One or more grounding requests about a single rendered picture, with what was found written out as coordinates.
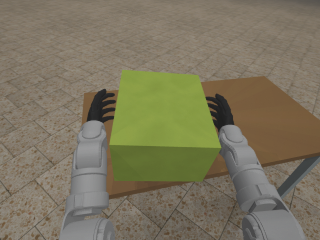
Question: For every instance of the left robot forearm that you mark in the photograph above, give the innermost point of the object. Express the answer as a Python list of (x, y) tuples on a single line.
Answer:
[(88, 190)]

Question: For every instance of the table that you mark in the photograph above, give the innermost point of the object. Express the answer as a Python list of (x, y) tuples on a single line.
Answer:
[(276, 127)]

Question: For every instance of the left robot upper arm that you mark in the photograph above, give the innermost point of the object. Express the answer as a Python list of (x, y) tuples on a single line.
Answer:
[(89, 229)]

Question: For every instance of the right robot hand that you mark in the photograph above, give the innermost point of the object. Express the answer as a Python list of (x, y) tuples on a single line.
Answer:
[(223, 113)]

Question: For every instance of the right robot forearm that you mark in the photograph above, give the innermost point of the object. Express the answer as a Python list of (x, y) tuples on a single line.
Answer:
[(254, 192)]

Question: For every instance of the carton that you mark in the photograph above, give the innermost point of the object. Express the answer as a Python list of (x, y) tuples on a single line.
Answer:
[(162, 128)]

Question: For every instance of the right robot upper arm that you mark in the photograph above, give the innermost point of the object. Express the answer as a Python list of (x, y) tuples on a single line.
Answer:
[(271, 225)]

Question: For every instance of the left robot hand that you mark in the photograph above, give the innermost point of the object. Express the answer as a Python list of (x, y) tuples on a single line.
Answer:
[(96, 110)]

